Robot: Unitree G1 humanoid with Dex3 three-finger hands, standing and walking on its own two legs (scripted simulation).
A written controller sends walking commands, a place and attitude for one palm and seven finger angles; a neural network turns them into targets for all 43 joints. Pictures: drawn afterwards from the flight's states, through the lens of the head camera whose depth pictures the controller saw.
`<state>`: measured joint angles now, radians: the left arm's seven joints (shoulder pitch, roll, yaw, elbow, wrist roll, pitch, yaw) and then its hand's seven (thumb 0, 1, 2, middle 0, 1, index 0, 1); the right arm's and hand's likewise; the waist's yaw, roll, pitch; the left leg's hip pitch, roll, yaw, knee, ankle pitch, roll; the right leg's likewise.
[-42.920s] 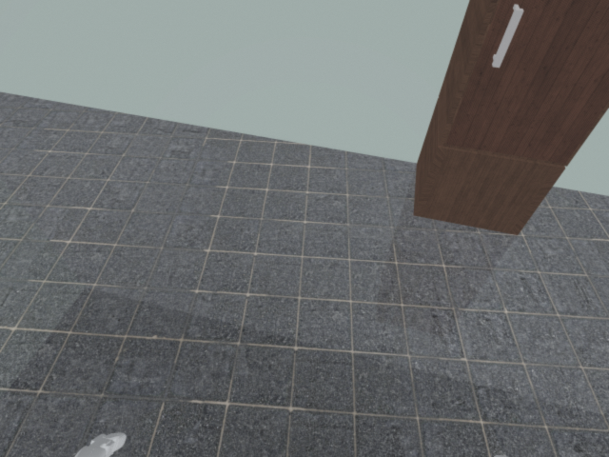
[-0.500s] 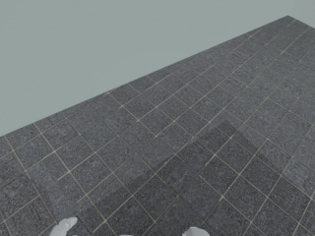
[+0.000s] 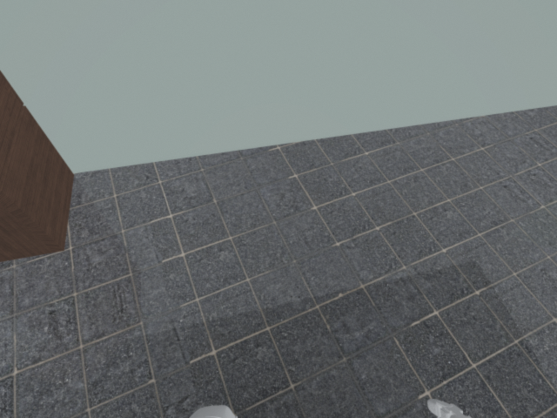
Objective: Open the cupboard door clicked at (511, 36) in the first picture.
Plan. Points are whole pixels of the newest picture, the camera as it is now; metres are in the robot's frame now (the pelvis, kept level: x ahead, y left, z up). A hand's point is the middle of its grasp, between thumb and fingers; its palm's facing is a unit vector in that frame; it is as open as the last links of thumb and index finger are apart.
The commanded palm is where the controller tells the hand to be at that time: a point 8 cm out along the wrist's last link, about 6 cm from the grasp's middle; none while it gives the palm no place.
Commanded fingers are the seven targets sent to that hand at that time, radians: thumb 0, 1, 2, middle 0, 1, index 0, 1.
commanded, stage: turn to face it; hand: left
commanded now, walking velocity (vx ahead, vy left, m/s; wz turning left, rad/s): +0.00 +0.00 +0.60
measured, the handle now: out of the picture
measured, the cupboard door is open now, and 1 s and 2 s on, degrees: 42 42 42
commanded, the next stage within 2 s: take the last steps up to it in 1.56 s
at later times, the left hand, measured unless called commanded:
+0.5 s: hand out of the picture +0.07 +0.21 -0.14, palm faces +0.26 -0.92 -0.28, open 7.4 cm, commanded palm none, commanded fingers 0.00 0.90 0.90 -0.20 -0.30 -0.20 -0.30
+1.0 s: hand out of the picture -0.09 +0.20 -0.18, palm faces +0.59 -0.76 -0.26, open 7.4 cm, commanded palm none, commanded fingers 0.00 0.90 0.90 -0.20 -0.30 -0.20 -0.30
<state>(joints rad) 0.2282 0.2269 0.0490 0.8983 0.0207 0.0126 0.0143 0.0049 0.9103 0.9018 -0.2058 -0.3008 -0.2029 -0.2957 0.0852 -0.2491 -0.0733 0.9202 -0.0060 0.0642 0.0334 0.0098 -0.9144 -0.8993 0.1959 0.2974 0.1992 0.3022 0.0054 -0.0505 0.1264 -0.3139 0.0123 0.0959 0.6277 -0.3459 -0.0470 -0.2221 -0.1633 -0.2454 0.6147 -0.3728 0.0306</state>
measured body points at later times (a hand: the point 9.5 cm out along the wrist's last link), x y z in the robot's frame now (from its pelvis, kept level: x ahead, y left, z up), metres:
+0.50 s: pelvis +0.01 -0.03 +0.00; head +0.06 -0.03 +0.45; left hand +0.06 +0.25 -0.12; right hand +0.12 -0.26 -0.15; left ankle +0.01 +0.11 -0.72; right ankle +0.03 -0.14 -0.73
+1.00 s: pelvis +0.00 -0.01 +0.00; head +0.03 +0.04 +0.44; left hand -0.12 +0.24 -0.16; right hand +0.26 -0.15 -0.12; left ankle -0.05 +0.07 -0.73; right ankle +0.03 -0.15 -0.67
